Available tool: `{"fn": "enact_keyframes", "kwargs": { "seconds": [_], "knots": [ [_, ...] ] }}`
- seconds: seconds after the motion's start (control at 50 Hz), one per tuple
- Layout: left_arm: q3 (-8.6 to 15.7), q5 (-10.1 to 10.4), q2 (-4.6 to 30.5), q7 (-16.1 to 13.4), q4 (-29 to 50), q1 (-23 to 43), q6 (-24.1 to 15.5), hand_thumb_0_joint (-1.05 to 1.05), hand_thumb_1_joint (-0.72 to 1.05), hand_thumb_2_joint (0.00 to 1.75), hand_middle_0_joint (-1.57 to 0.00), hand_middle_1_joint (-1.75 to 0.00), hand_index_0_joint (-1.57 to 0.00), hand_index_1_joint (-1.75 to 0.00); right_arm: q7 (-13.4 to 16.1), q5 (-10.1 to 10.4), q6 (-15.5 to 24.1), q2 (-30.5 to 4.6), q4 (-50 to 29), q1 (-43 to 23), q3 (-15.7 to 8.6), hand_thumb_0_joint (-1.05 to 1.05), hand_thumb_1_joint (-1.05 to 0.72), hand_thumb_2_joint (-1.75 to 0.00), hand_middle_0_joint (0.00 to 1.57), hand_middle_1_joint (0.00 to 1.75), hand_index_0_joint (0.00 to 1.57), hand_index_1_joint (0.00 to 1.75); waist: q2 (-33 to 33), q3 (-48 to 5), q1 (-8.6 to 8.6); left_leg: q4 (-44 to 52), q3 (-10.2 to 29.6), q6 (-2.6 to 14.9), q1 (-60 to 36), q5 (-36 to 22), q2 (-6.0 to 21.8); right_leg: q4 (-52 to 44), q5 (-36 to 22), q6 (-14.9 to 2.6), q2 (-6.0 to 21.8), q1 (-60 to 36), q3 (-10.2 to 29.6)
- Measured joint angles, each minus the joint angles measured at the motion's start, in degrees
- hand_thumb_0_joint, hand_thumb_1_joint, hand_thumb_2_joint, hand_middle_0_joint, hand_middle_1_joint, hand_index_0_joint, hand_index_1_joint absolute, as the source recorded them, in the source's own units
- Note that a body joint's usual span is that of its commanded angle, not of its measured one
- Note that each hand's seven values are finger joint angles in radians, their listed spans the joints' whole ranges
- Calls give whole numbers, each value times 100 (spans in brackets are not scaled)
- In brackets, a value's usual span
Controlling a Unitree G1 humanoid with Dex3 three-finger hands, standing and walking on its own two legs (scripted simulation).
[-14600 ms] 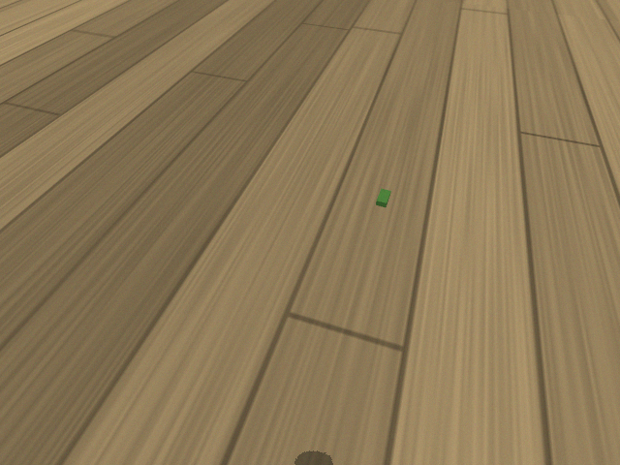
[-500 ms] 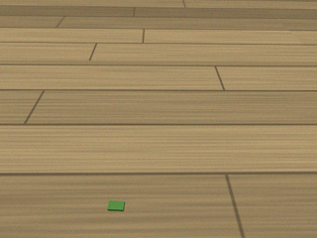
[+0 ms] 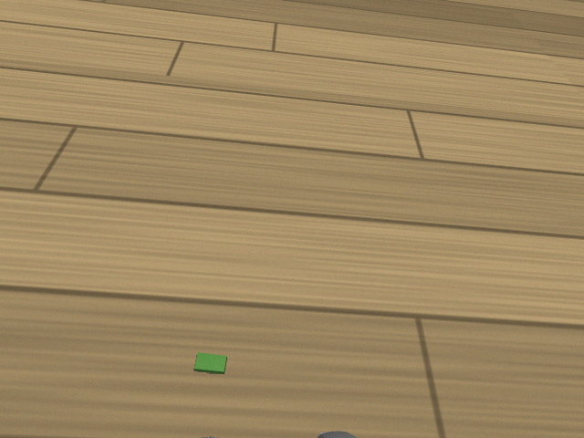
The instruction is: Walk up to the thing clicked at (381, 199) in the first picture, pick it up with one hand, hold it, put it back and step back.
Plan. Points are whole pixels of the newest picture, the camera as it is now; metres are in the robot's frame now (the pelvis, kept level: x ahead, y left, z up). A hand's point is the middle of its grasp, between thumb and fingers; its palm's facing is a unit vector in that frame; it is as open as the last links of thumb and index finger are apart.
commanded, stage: walk up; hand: left
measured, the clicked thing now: (211, 363) +0.43 +0.19 -0.75
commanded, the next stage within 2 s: none
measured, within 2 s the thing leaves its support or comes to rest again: neither
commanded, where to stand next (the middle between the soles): +0.03 -0.03 m, yaw -2 degrees
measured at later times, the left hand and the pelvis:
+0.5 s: hand out of the picture +0.10 +0.21 -0.14, palm faces -0.08 -0.92 -0.38, open 7.4 cm; pelvis +0.00 -0.04 -0.01, yaw -2 degrees
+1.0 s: hand out of the picture +0.06 +0.25 -0.16, palm faces -0.05 -0.93 -0.38, open 7.4 cm; pelvis -0.02 -0.03 -0.01, yaw -2 degrees
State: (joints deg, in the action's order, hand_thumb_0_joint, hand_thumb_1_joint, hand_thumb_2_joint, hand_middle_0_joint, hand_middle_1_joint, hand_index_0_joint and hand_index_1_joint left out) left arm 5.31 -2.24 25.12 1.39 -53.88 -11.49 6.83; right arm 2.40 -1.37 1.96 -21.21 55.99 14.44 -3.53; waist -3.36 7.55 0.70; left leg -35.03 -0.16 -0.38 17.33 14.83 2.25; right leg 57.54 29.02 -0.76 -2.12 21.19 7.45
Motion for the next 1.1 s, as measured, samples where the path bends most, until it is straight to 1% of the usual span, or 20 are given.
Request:
{"fn": "enact_keyframes", "kwargs": {
  "seconds": [0.06, 0.12, 0.18, 0.24, 0.3, 0.32, 0.36, 0.4, 0.48, 0.6, 0.64, 0.66, 0.68, 0.74, 0.82, 0.96, 1.0, 1.02, 1.04, 1.1],
  "knots": [
    [58, 27, 152, 9, 212, 57, 20, 1, 91, 90, -20, -30, -20, -30, 95, 36, 44, 80, -206, 27, 33, 1, -91, -90, 21, 30, 20, 30, -195, 105, 12, 97, -56, -22, -4, -51, 71, 1145, -105, -13, -155, 450, 170],
    [47, 46, 192, 62, 307, 23, -12, 0, 91, 90, -20, -30, -20, -30, 102, 24, 95, 5, -393, 61, 11, 1, -90, -90, 21, 30, 20, 30, -278, 96, -3, 103, -147, -51, -39, -20, 155, 1177, -381, 55, -82, 483, 294],
    [-44, 110, 129, 92, 224, -38, -114, 0, 91, 90, -20, -30, -20, -30, 22, -35, 109, -135, -563, 71, -11, 1, -90, -90, 21, 30, 20, 30, -256, 10, -83, 92, -229, -71, -91, 33, 230, 161, -407, 143, 135, 182, 216],
    [-132, 130, -14, 92, 115, -35, -250, 0, 91, 90, -20, -30, -20, -30, -101, -72, 17, -327, -718, 18, 1, 1, -90, -90, 21, 30, 20, 30, -55, -45, -166, -194, -229, -98, 30, 196, 365, -989, -198, 149, 271, -233, -202],
    [-115, 59, -167, 57, 110, 40, -355, 0, 91, 90, -20, -30, -20, -30, -127, 15, -111, -477, -788, -82, 13, 1, -90, -90, 21, 30, 20, 30, 241, 4, -169, -759, -120, -163, 319, 444, 541, -1894, -794, 119, 165, -619, -571],
    [-105, 11, -244, 60, 146, 84, -357, 0, 91, 90, -20, -30, -20, -30, -91, 64, -162, -497, -766, -128, 7, 1, -90, -90, 21, 30, 20, 30, 372, 67, -189, -1028, 44, -64, 430, 583, 521, -1807, -770, 134, 114, -603, -649],
    [-151, -20, -337, 75, 263, 111, -365, 0, 91, 90, -20, -30, -20, -30, 9, 132, -264, -441, -672, -207, 13, 1, -91, -90, 21, 30, 20, 30, 390, 100, -121, -1807, 324, 72, 632, 1447, 124, -1648, -685, 103, 184, -512, -611],
    [-218, 22, -452, 36, 323, 122, -419, 0, 91, 90, -20, -30, -20, -30, 32, 199, -279, -404, -613, -241, 40, 1, -91, -90, 21, 30, 20, 30, 455, 101, -63, -2336, 471, 120, 699, 1676, -196, -1715, -728, 75, 226, -516, -571],
    [-324, 25, -544, -40, 394, 20, -664, 0, 90, 90, -21, -30, -20, -30, -118, 116, -270, -281, -554, -154, 107, 1, -91, -90, 21, 30, 20, 30, 587, -74, -76, -1929, 340, 96, 457, 1497, -309, -1885, -777, 78, 271, -561, -645],
    [-329, 42, -378, -176, 573, -267, -973, 0, 90, 90, -21, -30, -21, -30, -416, -82, -380, -220, -641, -126, 52, 1, -91, -90, 21, 30, 20, 30, 633, -134, -66, -1378, 192, 120, 387, 1444, -168, -1887, -709, 181, 489, -631, -795],
    [-327, 58, -264, -178, 550, -327, -919, 0, 90, 90, -21, -30, -21, -30, -430, -9, -274, -214, -633, -162, 26, 1, -91, -90, 21, 30, 20, 30, 565, -134, -28, -659, 126, 137, 179, 946, -137, -1769, -637, 257, 610, -613, -758],
    [-319, 87, -200, -177, 514, -323, -853, 0, 90, 90, -21, -30, -21, -30, -410, 20, -192, -189, -609, -192, 15, 1, -91, -90, 21, 30, 20, 30, 466, -110, -1, -404, 40, 82, 75, 358, -197, -1626, -563, 279, 709, -580, -692],
    [-298, 122, -158, -184, 454, -289, -758, 0, 90, 90, -21, -30, -20, -30, -377, 21, -115, -152, -587, -227, 17, 1, -91, -90, 21, 30, 20, 30, 362, -82, 41, -385, -50, 56, 33, 269, -270, -1416, -557, 203, 766, -494, -548],
    [-275, 177, -90, -229, 277, -134, -476, 1, 90, 90, -20, -30, -20, -30, -303, 68, 23, -76, -574, -266, 109, 1, -91, -90, 21, 30, 20, 30, 353, -77, 16, -432, -2, 93, 25, 376, -221, -548, 141, 22, 417, -185, -192],
    [-194, 195, 50, -188, 205, 14, -405, 1, 90, 90, -20, -30, -20, -30, -205, 75, 93, 28, -565, -307, 231, 1, -91, -90, 21, 30, 20, 30, 184, -43, 72, -224, 8, 71, -60, 253, -122, -110, 127, -65, 246, 70, -165],
    [-148, 126, -12, -39, 115, 78, -358, 1, 91, 90, -20, -30, -20, -30, -128, 29, 36, -180, -668, -370, 179, 1, -90, -90, 21, 30, 20, 30, 138, -6, 15, -313, 28, -46, 92, 203, 82, -949, -137, -25, 351, -145, -568],
    [-154, 106, -72, -15, 92, 59, -412, 0, 91, 90, -20, -30, -20, -30, -130, 47, -31, -286, -678, -377, 161, 1, -90, -90, 21, 30, 20, 30, 184, -32, -7, -514, 64, -112, 242, 271, 136, -1634, -442, -69, 331, -451, -686],
    [-149, 75, -127, -16, 67, 59, -451, 0, 91, 90, -20, -30, -20, -30, -126, 66, -71, -343, -663, -395, 149, 1, -90, -90, 21, 30, 20, 30, 257, -21, -9, -656, 104, -149, 318, 326, 195, -1840, -802, 2, 276, -527, -726],
    [-154, 31, -205, -19, 46, 60, -486, 0, 91, 90, -20, -30, -20, -30, -114, 93, -118, -391, -630, -414, 133, 1, -90, -90, 21, 30, 20, 30, 368, 11, -45, -793, 212, -78, 378, 377, 238, -1831, -890, 67, 212, -544, -801],
    [-252, -5, -370, 14, 18, 16, -530, 0, 91, 90, -20, -30, -20, -30, -75, 147, -212, -409, -452, -372, 100, 1, -91, -90, 21, 30, 20, 30, 375, -40, -16, -1333, 444, 91, 458, 1300, -77, -1711, -830, 80, 288, -502, -796]
  ]
}}
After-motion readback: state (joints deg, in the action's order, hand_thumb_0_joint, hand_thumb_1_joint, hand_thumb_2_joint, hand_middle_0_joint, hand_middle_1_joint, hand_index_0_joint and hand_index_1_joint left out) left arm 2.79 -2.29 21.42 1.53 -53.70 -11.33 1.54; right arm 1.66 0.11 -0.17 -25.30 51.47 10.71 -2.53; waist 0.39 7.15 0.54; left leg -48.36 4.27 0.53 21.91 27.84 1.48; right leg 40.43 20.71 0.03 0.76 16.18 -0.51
